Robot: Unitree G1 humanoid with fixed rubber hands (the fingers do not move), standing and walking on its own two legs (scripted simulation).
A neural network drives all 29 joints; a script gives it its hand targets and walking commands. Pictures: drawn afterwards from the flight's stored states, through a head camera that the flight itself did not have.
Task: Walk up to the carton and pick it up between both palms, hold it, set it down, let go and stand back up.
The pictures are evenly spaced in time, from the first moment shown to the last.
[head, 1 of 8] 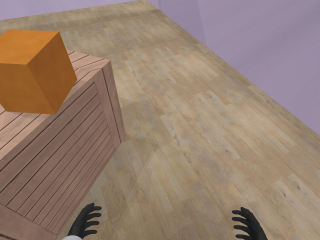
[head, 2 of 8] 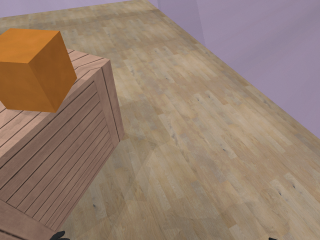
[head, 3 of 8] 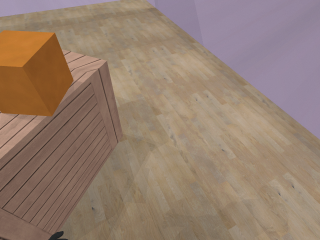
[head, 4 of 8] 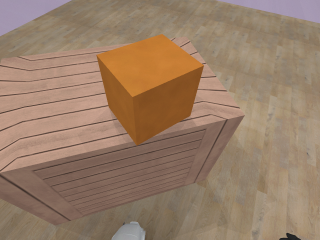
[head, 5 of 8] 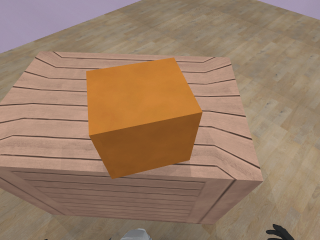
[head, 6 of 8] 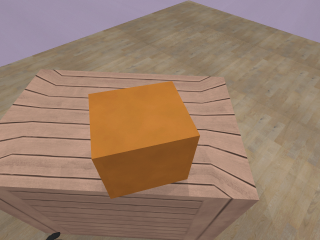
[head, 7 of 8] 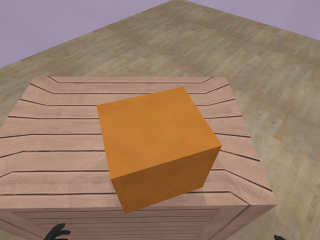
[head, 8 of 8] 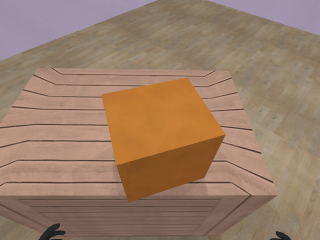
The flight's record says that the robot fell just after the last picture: no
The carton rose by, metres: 0.00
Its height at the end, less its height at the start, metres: +0.00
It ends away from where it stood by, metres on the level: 0.00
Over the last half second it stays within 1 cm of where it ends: yes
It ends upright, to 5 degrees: yes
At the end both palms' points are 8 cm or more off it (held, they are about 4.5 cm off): yes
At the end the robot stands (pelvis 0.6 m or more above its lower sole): yes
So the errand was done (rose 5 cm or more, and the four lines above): no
